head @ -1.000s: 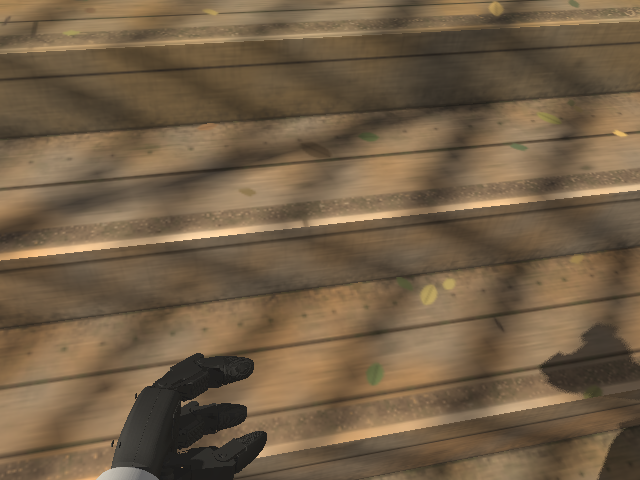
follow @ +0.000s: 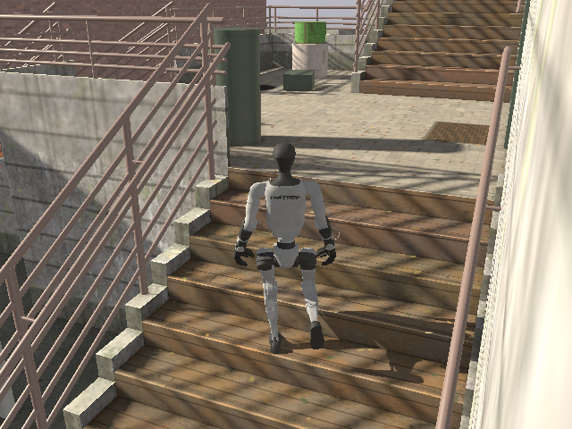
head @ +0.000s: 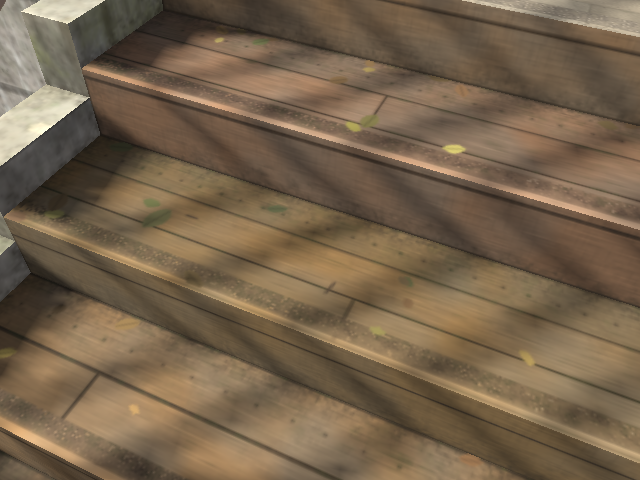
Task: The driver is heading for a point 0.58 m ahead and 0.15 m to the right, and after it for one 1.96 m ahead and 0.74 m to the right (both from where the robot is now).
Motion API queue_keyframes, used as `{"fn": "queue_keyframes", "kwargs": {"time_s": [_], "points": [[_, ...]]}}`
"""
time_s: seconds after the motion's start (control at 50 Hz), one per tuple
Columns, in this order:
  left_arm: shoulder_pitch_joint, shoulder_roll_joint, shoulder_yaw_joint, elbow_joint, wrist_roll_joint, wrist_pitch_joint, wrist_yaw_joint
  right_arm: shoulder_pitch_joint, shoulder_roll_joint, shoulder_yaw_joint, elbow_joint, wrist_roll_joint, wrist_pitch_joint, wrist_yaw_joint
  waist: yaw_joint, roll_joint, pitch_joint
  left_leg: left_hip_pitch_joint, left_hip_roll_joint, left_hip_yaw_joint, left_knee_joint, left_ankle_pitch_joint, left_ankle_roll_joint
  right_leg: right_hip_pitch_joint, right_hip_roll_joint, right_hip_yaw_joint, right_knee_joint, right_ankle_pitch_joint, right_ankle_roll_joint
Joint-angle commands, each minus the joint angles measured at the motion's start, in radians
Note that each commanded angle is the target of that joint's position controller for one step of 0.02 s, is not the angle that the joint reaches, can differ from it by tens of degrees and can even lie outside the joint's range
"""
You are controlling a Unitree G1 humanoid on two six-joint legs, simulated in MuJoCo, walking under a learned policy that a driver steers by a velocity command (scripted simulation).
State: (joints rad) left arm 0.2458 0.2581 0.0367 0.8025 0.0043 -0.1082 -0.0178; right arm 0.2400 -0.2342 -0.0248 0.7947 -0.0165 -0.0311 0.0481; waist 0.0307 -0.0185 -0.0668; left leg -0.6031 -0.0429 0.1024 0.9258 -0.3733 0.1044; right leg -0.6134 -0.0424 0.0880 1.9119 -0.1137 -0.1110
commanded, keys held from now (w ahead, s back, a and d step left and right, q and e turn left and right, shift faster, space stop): w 0.22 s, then w+e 0.38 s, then e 0.40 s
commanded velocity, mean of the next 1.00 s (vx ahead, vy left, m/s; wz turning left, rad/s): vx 0.40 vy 0.00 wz -0.21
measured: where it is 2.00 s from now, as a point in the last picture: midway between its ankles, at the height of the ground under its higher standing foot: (397, 315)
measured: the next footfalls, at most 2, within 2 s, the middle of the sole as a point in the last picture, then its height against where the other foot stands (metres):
right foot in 0.38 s outside the picture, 0.17 m higher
left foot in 0.88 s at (326, 284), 0.17 m higher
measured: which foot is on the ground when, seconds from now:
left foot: down 0.00-0.42, up 0.44-0.86, down 0.88-1.00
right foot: up 0.00-0.36, down 0.38-0.90, up 0.92-1.00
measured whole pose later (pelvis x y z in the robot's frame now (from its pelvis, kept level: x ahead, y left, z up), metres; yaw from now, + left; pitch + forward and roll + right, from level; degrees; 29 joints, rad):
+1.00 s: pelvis +0.56 -0.02 +0.31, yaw -19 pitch +3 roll +2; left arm 0.33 0.20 0.04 0.87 0.01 -0.01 -0.03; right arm 0.00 -0.16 0.01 0.63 -0.03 -0.08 -0.06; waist 0.00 0.00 -0.03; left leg -0.78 0.05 0.14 1.06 -0.34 0.06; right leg -0.53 0.15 0.19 1.57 -0.26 -0.02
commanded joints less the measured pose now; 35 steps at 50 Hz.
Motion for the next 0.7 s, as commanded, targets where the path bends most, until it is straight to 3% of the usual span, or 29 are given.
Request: {"fn": "queue_keyframes", "kwargs": {"time_s": [0.02,0.06,0.08,0.1,0.12,0.16,0.18,0.22,0.24,0.26,0.28,0.3,0.32,0.34,0.36,0.38,0.4,0.42,0.44,0.46,0.48,0.5,0.52,0.56,0.58,0.62,0.66,0.68,0.7], "points": [[0.000,-0.175,-0.083,-0.136,0.005,-0.022,-0.022,0.079,0.127,0.043,0.058,-0.009,-0.025,0.026,0.060,0.028,0.017,0.277,0.154,-0.346,-0.455,0.184,0.022,-0.487,-0.007,0.034,0.273,0.016,-0.075],[0.008,-0.164,-0.098,-0.129,-0.015,-0.005,-0.025,0.048,0.131,0.056,0.069,-0.021,-0.025,0.018,0.099,0.020,0.049,0.182,0.151,-0.269,-0.485,0.207,-0.016,-0.551,-0.011,0.031,0.207,0.060,-0.048],[-0.023,-0.190,-0.109,-0.125,-0.024,0.006,-0.022,0.110,0.124,0.060,0.103,-0.035,-0.021,0.017,0.071,0.061,0.047,0.188,0.178,-0.280,-0.504,0.254,-0.006,-0.633,0.017,-0.010,0.405,0.052,-0.031],[-0.039,-0.214,-0.125,-0.139,-0.030,0.013,-0.020,0.119,0.092,0.058,0.119,-0.034,-0.018,0.010,0.076,0.079,0.081,0.155,0.179,-0.267,-0.523,0.215,-0.018,-0.702,0.024,0.005,0.432,0.059,-0.025],[-0.092,-0.228,-0.134,-0.157,-0.036,0.018,-0.017,0.147,0.092,0.065,0.146,-0.032,-0.013,0.010,0.058,0.115,0.098,0.160,0.192,-0.285,-0.550,0.166,-0.015,-0.795,0.048,-0.003,0.540,0.032,-0.021],[-0.209,-0.213,-0.149,-0.220,-0.014,0.016,-0.006,0.127,0.080,0.071,0.165,-0.015,-0.009,0.009,0.057,0.099,0.145,0.063,0.156,-0.225,-0.598,0.091,-0.055,-0.791,0.044,-0.007,0.276,0.118,-0.001],[-0.322,-0.219,-0.157,-0.243,0.009,0.013,-0.002,0.171,0.079,0.074,0.188,-0.017,-0.005,0.000,0.013,0.103,0.140,0.045,0.150,-0.230,-0.629,0.135,-0.047,-0.778,0.049,-0.079,0.217,0.171,0.015],[-0.464,-0.229,-0.181,-0.294,0.004,0.010,0.011,0.284,0.046,0.070,0.220,-0.006,0.008,-0.045,-0.052,0.127,0.113,0.149,0.192,-0.306,-0.772,0.214,0.013,-0.801,0.011,-0.234,0.082,0.092,0.061],[-0.483,-0.232,-0.179,-0.299,-0.003,0.002,0.010,0.313,0.041,0.065,0.237,0.002,0.005,-0.065,-0.060,0.142,0.090,0.274,0.213,-0.324,-0.788,0.308,0.036,-0.795,-0.027,-0.232,0.016,0.050,0.071],[-0.512,-0.205,-0.169,-0.297,-0.014,0.004,0.005,0.336,0.034,0.061,0.260,0.009,-0.001,-0.081,-0.072,0.129,0.051,0.379,0.242,-0.277,-0.835,0.464,0.026,-0.743,-0.034,-0.266,-0.078,0.030,0.056],[-0.482,-0.198,-0.163,-0.291,-0.015,0.006,-0.002,0.344,0.016,0.056,0.276,0.020,-0.001,-0.092,-0.053,0.132,0.009,0.467,0.257,-0.225,-0.831,0.656,0.023,-0.646,-0.040,-0.270,-0.175,-0.007,0.028],[-0.457,-0.178,-0.152,-0.280,-0.013,0.006,-0.015,0.313,-0.005,0.053,0.278,0.027,0.000,-0.098,-0.022,0.129,-0.040,0.523,0.241,-0.123,-0.798,1.019,0.000,-0.487,-0.009,-0.308,-0.334,-0.053,-0.013],[-0.440,-0.175,-0.145,-0.264,-0.007,0.005,-0.028,0.303,-0.023,0.051,0.274,0.021,0.004,-0.094,0.003,0.135,-0.105,0.553,0.236,-0.063,-0.737,1.464,0.008,-0.286,0.050,-0.355,-0.467,-0.124,-0.043],[-0.395,-0.118,-0.117,-0.249,-0.016,0.010,-0.033,0.313,-0.088,0.035,0.265,0.015,0.000,-0.095,0.051,0.235,-0.145,0.621,0.266,-0.082,-0.683,1.789,0.042,-0.150,0.104,-0.366,-0.584,-0.242,-0.056],[-0.253,-0.050,-0.085,-0.185,-0.014,0.022,-0.036,0.274,-0.120,0.029,0.265,0.008,0.000,-0.099,0.111,0.289,-0.188,0.753,0.327,-0.102,-0.578,2.019,0.066,-0.081,0.133,-0.319,-0.677,-0.328,-0.064],[-0.147,-0.004,-0.065,-0.144,-0.010,0.034,-0.046,0.217,-0.144,0.021,0.249,0.003,-0.002,-0.096,0.163,0.312,-0.212,0.823,0.324,-0.080,-0.435,2.032,0.086,-0.003,0.133,-0.244,-0.851,-0.357,-0.089],[0.006,0.042,-0.043,-0.069,0.012,0.052,-0.056,0.185,-0.141,0.014,0.203,-0.028,-0.021,-0.096,0.197,0.244,-0.263,0.682,0.305,-0.094,-0.230,1.958,0.117,0.234,0.108,-0.011,-0.941,-0.341,-0.113],[0.126,0.099,-0.016,-0.015,0.050,0.070,-0.049,0.183,-0.030,0.023,0.155,-0.018,-0.053,-0.062,0.171,-0.152,-0.283,0.297,0.134,-0.135,0.090,1.402,0.068,0.505,-0.045,0.437,-1.249,-0.408,-0.248],[0.175,0.100,-0.006,0.038,0.064,0.103,-0.002,0.074,0.034,0.029,0.132,-0.036,-0.082,-0.018,0.154,-0.351,-0.239,0.024,-0.086,-0.207,0.602,0.358,-0.006,0.572,-0.176,0.903,-1.657,-0.450,-0.332],[0.149,-0.037,-0.045,0.092,0.071,0.092,0.009,0.042,0.077,0.031,0.066,-0.010,-0.109,0.033,0.061,-0.206,-0.132,-0.132,-0.060,-0.336,0.938,0.305,0.008,0.452,-0.190,0.922,-1.700,-0.583,-0.256],[0.117,-0.119,-0.066,0.114,0.054,0.082,0.001,-0.055,0.105,0.046,-0.013,-0.001,-0.113,0.052,0.007,-0.063,-0.014,-0.246,-0.037,-0.324,1.039,0.298,0.028,0.317,-0.176,0.783,-1.626,-0.574,-0.206],[0.090,-0.159,-0.074,0.145,0.033,0.065,-0.009,-0.109,0.099,0.050,-0.066,-0.012,-0.113,0.046,-0.048,0.065,0.094,-0.322,-0.003,-0.272,1.058,0.292,0.050,0.196,-0.134,0.580,-1.564,-0.462,-0.165],[0.069,-0.186,-0.084,0.165,0.023,0.054,-0.018,-0.078,0.119,0.061,-0.072,-0.027,-0.102,0.036,-0.091,0.090,0.093,-0.378,0.030,-0.238,1.116,0.300,0.059,0.180,-0.078,0.436,-1.523,-0.342,-0.119],[0.080,-0.167,-0.081,0.193,0.030,0.066,-0.040,-0.016,0.170,0.093,-0.086,-0.011,-0.100,0.021,-0.127,0.068,0.095,-0.524,0.049,-0.196,1.276,0.253,0.068,0.231,-0.041,0.270,-1.530,-0.139,-0.064],[0.084,-0.134,-0.074,0.192,0.027,0.069,-0.044,-0.025,0.184,0.107,-0.108,-0.009,-0.102,0.014,-0.136,0.067,0.109,-0.589,0.074,-0.173,1.270,0.264,0.055,0.211,-0.037,0.237,-1.524,-0.118,-0.045],[0.064,-0.126,-0.077,0.180,0.024,0.073,-0.043,-0.111,0.174,0.124,-0.162,-0.011,-0.098,0.010,-0.143,0.072,0.129,-0.615,0.125,-0.109,1.125,0.306,0.017,0.104,0.007,0.146,-1.531,-0.026,0.012],[0.089,-0.116,-0.079,0.162,0.014,0.063,-0.020,-0.246,0.152,0.131,-0.227,-0.038,-0.100,-0.009,-0.098,0.026,0.091,-0.471,0.103,0.003,0.916,0.415,-0.036,-0.025,0.062,0.113,-1.534,0.211,0.026],[0.181,-0.095,-0.073,0.188,0.028,0.064,-0.003,-0.290,0.194,0.139,-0.233,-0.041,-0.103,-0.021,-0.062,-0.054,0.040,-0.503,0.083,0.053,1.003,0.436,-0.061,0.055,0.044,0.158,-1.514,0.362,-0.003],[0.250,-0.062,-0.064,0.198,0.024,0.074,0.011,-0.303,0.189,0.137,-0.243,-0.036,-0.100,-0.032,-0.038,-0.081,0.007,-0.574,0.084,0.048,1.009,0.412,-0.082,0.173,0.037,0.190,-1.491,0.403,-0.007]]}}
Keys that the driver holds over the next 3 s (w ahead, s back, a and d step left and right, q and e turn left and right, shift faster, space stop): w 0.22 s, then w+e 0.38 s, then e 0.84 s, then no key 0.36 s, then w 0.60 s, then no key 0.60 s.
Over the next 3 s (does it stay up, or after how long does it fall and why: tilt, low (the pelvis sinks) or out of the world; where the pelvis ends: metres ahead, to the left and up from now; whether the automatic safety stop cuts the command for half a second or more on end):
stays up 0.96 -0.33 0.56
